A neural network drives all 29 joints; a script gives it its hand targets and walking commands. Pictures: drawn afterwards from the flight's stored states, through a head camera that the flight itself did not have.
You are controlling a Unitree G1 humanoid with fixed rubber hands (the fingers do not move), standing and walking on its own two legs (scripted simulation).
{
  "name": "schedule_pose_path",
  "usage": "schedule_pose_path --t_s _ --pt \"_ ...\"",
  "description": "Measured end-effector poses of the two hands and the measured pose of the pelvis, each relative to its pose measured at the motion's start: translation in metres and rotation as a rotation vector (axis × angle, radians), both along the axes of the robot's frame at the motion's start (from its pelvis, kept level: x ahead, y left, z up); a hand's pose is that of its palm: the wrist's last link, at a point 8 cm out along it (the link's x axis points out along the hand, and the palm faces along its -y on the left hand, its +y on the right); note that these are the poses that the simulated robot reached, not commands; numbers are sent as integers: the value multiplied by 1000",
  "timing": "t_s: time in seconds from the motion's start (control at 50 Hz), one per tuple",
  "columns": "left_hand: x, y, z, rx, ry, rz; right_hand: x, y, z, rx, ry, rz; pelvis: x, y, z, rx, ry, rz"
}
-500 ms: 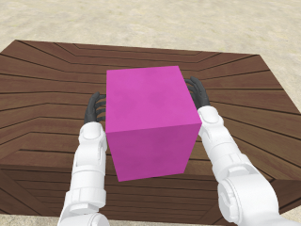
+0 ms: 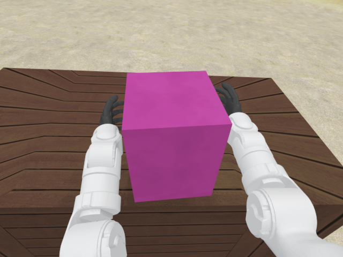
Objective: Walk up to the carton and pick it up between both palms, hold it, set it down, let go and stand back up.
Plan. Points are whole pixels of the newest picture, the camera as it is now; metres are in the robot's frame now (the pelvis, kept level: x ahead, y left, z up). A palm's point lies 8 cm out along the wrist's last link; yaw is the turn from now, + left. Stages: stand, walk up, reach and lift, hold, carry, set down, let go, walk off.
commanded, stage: reach and lift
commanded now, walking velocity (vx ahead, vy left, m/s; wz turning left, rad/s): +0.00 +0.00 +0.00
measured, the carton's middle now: (170, 136) +0.40 +0.02 +0.10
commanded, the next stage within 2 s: hold in 1.90 s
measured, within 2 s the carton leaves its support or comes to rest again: neither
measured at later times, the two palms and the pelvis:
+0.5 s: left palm (103, 113) +0.37 +0.17 +0.19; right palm (236, 106) +0.40 -0.12 +0.21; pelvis +0.01 +0.01 +0.00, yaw +1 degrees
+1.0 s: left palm (94, 105) +0.37 +0.18 +0.21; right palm (233, 107) +0.38 -0.11 +0.22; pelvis -0.01 +0.02 +0.00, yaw +2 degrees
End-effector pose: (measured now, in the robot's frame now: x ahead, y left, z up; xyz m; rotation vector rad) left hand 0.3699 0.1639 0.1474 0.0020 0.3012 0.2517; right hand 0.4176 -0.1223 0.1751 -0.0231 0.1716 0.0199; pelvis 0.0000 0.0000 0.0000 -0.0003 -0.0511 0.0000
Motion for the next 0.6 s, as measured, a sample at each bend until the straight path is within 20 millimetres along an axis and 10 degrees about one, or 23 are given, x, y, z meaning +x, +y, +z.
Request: schedule_pose_path --t_s 0.32,0.6 --pt "-2 24 20 43 -70 -11 -3 25 22 -5 -71 -6 9 7 -1 -3 -29 37" --pt "1 -5 45 65 -65 -124 -29 -10 31 35 -56 -118 1 14 -1 0 -82 7"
